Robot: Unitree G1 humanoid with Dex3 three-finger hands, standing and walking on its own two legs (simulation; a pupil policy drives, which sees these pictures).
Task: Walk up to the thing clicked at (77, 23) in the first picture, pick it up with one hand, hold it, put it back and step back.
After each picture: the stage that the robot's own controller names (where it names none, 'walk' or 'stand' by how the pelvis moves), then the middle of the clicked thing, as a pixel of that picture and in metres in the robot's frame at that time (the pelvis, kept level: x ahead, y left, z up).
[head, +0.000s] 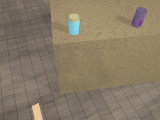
stand; (73, 24) +0.82 +0.02 -0.09
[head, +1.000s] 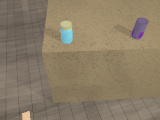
walk; (66, 32) +0.73 +0.10 -0.07
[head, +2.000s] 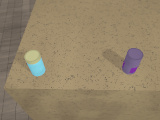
stand; (35, 63) +0.47 +0.23 -0.08
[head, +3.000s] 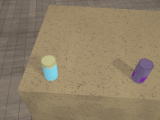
stand; (50, 68) +0.48 +0.15 -0.09
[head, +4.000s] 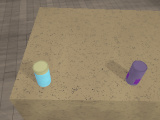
stand; (42, 74) +0.45 +0.17 -0.09
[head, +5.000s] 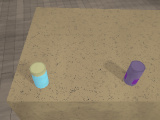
stand; (39, 75) +0.44 +0.18 -0.09
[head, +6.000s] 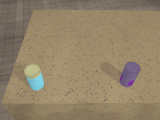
stand; (34, 77) +0.44 +0.21 -0.09
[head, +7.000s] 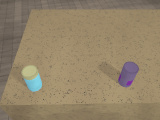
stand; (32, 78) +0.43 +0.22 -0.09
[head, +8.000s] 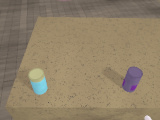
rise first; (38, 81) +0.43 +0.20 -0.09
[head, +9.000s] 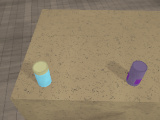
go down; (42, 74) +0.45 +0.20 -0.09
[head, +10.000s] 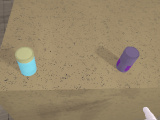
go down; (26, 62) +0.46 +0.18 -0.06
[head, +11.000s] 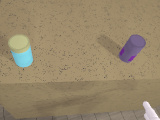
go down; (21, 51) +0.46 +0.18 -0.02
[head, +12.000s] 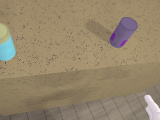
close in; (1, 43) +0.47 +0.19 +0.01
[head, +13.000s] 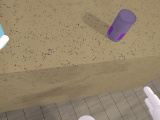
close; out of the picture +0.50 +0.20 +0.03
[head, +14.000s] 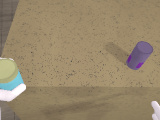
lift; (8, 78) +0.32 +0.21 +0.06
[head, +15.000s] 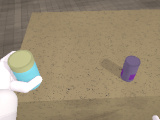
lift; (26, 71) +0.32 +0.16 +0.14
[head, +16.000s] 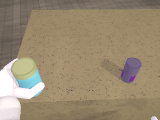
hold; (28, 78) +0.31 +0.16 +0.10
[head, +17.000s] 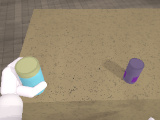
hold; (31, 76) +0.32 +0.15 +0.09
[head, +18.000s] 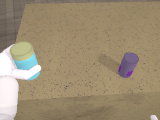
crouch; (26, 61) +0.38 +0.17 +0.09
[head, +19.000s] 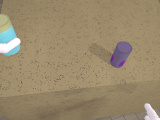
lower; (4, 35) +0.47 +0.20 +0.10
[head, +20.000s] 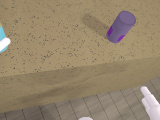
lower; out of the picture +0.49 +0.19 +0.02
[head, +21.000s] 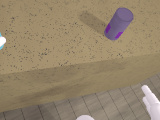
lower; out of the picture +0.50 +0.20 +0.03
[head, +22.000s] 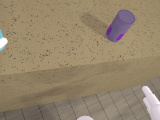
lower; out of the picture +0.49 +0.20 +0.03
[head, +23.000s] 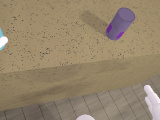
lower; out of the picture +0.49 +0.20 +0.03
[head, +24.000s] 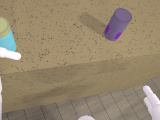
withdraw; (1, 37) +0.49 +0.17 +0.02
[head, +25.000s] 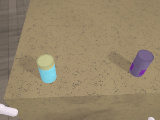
sink last; (47, 69) +0.44 +0.14 -0.04
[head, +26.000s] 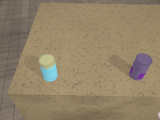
stand; (48, 68) +0.46 +0.16 -0.05
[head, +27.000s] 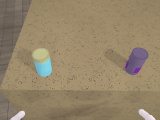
stand; (42, 62) +0.47 +0.16 -0.04
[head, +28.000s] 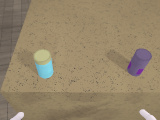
stand; (44, 64) +0.45 +0.15 -0.03
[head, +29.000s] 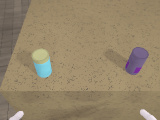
stand; (42, 63) +0.46 +0.16 -0.03
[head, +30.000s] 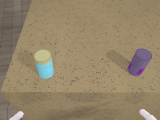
stand; (44, 64) +0.45 +0.15 -0.03
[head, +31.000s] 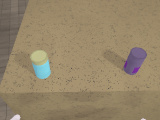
stand; (41, 64) +0.46 +0.15 -0.03
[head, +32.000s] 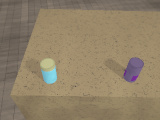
stand; (49, 71) +0.48 +0.15 -0.09
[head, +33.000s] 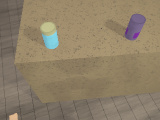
walk; (50, 36) +0.58 +0.12 -0.06
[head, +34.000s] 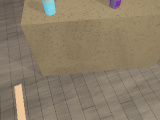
walk; (48, 3) +0.87 +0.18 -0.07
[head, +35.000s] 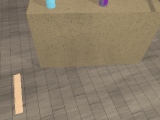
stand; out of the picture +1.10 +0.20 -0.07
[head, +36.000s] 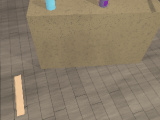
stand; (50, 0) +1.09 +0.19 -0.09
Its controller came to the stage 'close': yes
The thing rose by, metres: 0.22
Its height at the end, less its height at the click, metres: +0.00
